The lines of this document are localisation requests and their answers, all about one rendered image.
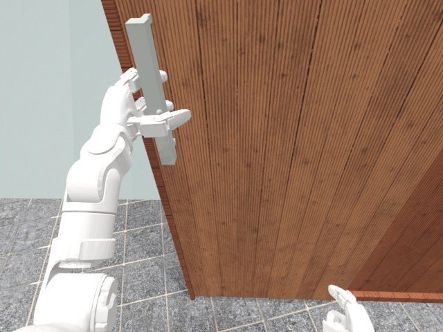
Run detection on left robot forearm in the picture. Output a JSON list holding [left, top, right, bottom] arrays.
[[33, 123, 133, 325]]

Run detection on robot right hand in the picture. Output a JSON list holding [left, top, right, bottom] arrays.
[[323, 285, 375, 332]]

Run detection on handle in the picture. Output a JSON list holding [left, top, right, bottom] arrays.
[[125, 14, 177, 165]]

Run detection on robot left upper arm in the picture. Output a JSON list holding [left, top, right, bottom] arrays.
[[13, 273, 117, 332]]

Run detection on robot left hand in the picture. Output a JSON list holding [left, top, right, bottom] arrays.
[[100, 68, 191, 142]]

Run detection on wardrobe door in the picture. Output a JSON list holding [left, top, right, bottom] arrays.
[[348, 148, 443, 293], [115, 0, 443, 300]]

